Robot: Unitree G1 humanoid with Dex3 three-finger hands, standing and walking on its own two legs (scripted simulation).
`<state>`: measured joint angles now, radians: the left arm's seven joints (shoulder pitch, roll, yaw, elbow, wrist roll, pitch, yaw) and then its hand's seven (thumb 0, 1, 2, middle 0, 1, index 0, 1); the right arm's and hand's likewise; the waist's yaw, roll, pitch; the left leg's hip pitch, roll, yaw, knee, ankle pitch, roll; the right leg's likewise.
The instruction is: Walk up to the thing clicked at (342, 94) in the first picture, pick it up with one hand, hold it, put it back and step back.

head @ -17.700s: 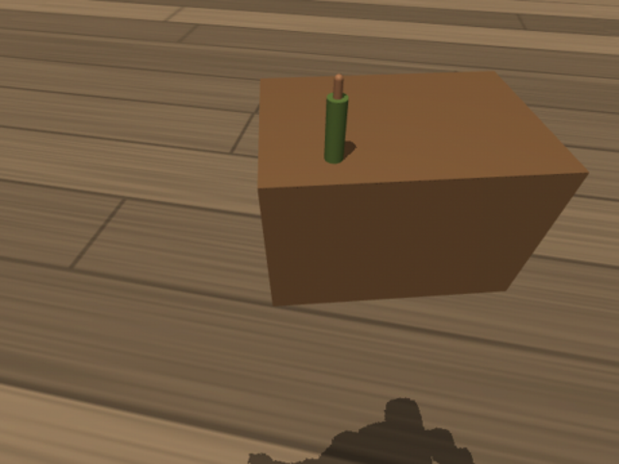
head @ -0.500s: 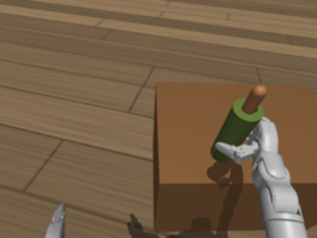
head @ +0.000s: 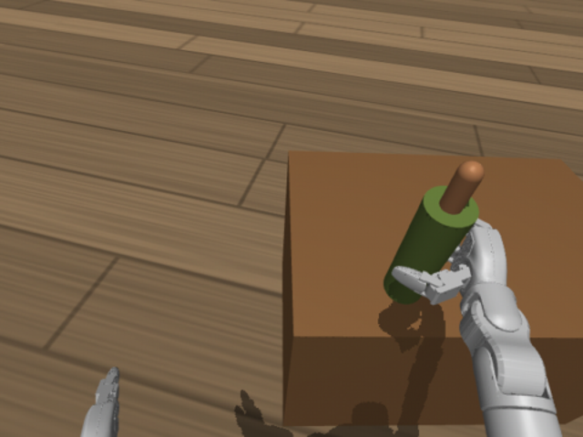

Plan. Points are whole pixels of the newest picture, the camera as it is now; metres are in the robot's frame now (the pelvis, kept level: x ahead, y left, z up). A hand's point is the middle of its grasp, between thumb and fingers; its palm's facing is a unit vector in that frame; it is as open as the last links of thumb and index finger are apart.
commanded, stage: hold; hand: right
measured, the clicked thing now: (430, 239) +0.31 -0.15 +0.17
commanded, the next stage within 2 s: crouch in 0.74 s
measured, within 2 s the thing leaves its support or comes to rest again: neither
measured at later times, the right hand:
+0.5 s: hand (436, 251) +0.32 -0.18 +0.13, palm faces +0.22 +0.97 -0.02, open 9.4 cm
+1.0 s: hand (430, 247) +0.33 -0.17 +0.13, palm faces +0.19 +0.98 -0.02, open 9.3 cm
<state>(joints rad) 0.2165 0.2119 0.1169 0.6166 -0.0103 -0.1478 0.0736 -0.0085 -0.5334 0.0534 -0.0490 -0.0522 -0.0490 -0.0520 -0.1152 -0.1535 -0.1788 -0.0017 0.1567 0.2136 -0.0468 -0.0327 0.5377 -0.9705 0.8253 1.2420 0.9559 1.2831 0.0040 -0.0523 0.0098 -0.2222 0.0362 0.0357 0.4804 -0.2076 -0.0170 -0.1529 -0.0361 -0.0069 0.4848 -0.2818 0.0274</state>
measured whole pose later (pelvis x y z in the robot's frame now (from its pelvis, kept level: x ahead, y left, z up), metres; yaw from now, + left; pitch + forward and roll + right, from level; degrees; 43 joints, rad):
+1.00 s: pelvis +0.00 +0.00 +0.00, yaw +0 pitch -2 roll +0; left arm 0.21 0.21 0.09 0.66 -0.01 -0.14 0.06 -0.01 -0.53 0.06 -0.04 -0.05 -0.04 -0.05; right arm -0.16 -0.17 -0.20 0.05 0.16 0.20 -0.03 -0.02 0.52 -0.95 0.83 1.22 0.96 1.26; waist 0.00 -0.05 0.01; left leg -0.23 0.03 0.04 0.48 -0.20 -0.01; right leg -0.16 -0.04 0.00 0.48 -0.28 0.03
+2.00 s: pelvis -0.01 -0.01 -0.04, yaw +1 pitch +12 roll +1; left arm 0.30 0.22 0.06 0.36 0.03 -0.14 0.04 -0.01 -0.55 0.07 -0.05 -0.05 -0.05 -0.05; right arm -0.56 -0.33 -0.38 0.94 0.09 -0.37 0.03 -0.02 0.51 -0.96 0.82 1.22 0.94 1.27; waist 0.12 0.01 -0.08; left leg -0.71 0.03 0.02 0.80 -0.31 -0.03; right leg -0.66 -0.05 -0.01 0.87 -0.43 0.02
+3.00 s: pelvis -0.03 -0.01 -0.09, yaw +2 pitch +21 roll +2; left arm 0.41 0.26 0.08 0.01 0.07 -0.09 -0.01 -0.01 -0.55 0.07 -0.06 -0.04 -0.05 -0.05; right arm -0.63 -0.40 -0.48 1.05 0.03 -0.50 0.03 -0.03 0.54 -0.98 0.83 1.26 0.94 1.30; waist 0.20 0.03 -0.11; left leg -1.05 0.02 0.03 1.10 -0.40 -0.03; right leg -1.01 -0.06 0.02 1.19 -0.54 0.01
